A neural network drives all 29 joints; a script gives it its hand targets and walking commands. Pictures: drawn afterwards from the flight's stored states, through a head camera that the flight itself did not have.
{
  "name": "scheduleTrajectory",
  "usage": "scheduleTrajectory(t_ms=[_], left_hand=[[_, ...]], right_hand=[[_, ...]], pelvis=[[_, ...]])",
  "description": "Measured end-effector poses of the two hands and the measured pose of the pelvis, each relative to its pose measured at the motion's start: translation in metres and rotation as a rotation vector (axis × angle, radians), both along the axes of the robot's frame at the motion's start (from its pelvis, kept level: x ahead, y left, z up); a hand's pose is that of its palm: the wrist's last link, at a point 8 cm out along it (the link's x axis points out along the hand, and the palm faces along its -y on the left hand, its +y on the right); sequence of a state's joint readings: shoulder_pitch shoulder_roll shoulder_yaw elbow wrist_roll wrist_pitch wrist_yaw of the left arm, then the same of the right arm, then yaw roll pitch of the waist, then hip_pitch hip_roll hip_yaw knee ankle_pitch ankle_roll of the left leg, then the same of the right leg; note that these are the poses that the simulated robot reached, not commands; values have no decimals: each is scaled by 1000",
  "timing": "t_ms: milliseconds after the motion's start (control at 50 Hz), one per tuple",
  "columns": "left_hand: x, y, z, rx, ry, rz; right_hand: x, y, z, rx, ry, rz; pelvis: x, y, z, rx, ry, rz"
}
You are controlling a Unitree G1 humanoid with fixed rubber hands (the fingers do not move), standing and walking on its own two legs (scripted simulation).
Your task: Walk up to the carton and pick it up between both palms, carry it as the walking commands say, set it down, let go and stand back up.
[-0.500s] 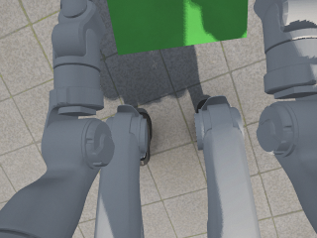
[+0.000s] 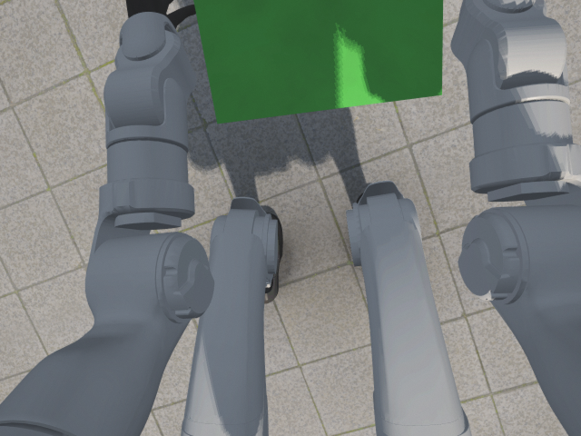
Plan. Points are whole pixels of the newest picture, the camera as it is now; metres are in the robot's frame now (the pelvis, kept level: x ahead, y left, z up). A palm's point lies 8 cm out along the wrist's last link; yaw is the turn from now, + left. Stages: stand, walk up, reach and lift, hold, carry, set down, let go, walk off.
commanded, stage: reach and lift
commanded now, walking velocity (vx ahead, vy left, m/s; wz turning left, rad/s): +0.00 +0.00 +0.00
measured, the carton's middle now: (317, 23) +0.55 -0.04 -0.18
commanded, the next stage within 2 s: none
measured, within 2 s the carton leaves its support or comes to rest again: neither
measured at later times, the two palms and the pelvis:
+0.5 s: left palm (109, 4) +0.52 +0.13 -0.02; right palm out of the picture +0.52 -0.19 -0.02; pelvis +0.00 +0.00 +0.06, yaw -1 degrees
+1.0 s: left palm out of the picture +0.50 +0.14 +0.05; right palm out of the picture +0.50 -0.18 +0.05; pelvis +0.01 +0.00 +0.12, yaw -1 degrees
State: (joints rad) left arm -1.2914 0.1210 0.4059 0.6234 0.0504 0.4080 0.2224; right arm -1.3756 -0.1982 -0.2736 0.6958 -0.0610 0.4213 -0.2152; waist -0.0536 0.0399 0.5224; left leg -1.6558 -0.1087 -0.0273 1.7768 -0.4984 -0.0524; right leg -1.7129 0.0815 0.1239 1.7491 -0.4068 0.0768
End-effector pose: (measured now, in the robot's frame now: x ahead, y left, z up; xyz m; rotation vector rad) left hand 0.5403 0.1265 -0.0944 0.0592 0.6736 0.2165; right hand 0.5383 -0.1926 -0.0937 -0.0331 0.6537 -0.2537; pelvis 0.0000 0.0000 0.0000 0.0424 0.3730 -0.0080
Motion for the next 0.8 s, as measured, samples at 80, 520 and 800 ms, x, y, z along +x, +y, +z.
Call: scheduleTrajectory(t_ms=[80,520,800], left_hand=[[-3,-1,12,7,-3,-6],[-17,2,76,12,-7,-1],[-35,8,114,18,1,14]], right_hand=[[-4,-1,11,-1,-2,-1],[-19,2,74,-10,-6,3],[-33,9,111,5,3,2]], pelvis=[[-1,0,9,-2,-9,-3],[5,-4,61,3,-74,-13],[10,-4,93,1,-127,-24]])
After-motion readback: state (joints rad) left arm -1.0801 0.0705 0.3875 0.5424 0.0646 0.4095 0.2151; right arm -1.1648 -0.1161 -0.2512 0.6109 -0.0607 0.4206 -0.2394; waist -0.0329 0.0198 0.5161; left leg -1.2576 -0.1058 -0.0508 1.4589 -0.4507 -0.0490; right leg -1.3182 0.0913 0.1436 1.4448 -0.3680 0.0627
